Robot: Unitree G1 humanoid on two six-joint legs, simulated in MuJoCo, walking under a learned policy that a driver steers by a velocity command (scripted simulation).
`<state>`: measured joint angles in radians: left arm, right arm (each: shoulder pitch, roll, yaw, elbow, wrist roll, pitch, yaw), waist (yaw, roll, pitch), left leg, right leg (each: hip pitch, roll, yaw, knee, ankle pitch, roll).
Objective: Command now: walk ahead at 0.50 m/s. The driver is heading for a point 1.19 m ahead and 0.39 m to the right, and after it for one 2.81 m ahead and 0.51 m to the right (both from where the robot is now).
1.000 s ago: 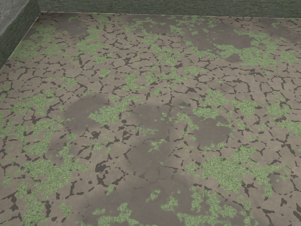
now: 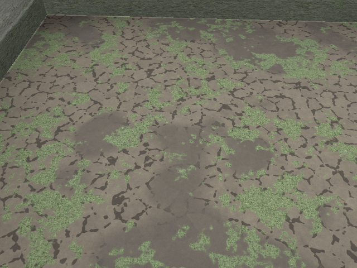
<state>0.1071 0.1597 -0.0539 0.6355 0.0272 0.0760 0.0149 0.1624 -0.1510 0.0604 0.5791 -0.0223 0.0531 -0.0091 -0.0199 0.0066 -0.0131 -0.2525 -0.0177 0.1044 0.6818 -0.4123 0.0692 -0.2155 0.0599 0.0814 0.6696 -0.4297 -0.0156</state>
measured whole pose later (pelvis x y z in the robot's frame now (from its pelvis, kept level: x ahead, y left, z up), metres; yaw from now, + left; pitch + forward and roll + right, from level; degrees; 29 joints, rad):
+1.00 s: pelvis +0.00 +0.00 +0.00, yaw +0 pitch -1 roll +0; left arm 0.11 0.16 -0.05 0.63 0.03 0.08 0.02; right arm 0.16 -0.15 0.06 0.58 -0.02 0.05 -0.01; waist -0.02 0.01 -0.01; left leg -0.25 -0.01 0.11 0.69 -0.42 0.07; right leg -0.22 0.06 0.08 0.67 -0.43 -0.02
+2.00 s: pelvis +0.00 +0.00 +0.00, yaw -1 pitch -1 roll +0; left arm 0.11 0.16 -0.05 0.64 0.03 0.08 0.02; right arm 0.17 -0.15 0.06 0.58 -0.02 0.05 -0.01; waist -0.02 0.01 -0.01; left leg -0.25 -0.01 0.11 0.69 -0.42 0.07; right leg -0.22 0.06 0.09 0.68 -0.43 -0.02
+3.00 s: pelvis +0.00 +0.00 +0.01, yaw -1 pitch +0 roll -1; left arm 0.11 0.15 -0.06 0.66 0.03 0.09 0.01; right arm 0.19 -0.14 0.07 0.63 -0.04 0.04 0.01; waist -0.02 0.01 -0.01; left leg -0.19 -0.01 0.12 0.53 -0.33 0.06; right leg -0.16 0.06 0.10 0.51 -0.34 -0.01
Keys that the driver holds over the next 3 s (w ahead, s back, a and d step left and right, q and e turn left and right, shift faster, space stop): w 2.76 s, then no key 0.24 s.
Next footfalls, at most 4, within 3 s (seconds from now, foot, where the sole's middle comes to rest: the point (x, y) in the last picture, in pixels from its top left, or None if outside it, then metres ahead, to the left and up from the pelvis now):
none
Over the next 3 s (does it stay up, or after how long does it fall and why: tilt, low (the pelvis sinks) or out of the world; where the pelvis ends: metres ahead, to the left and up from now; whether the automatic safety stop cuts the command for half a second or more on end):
stays up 0.00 0.00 0.01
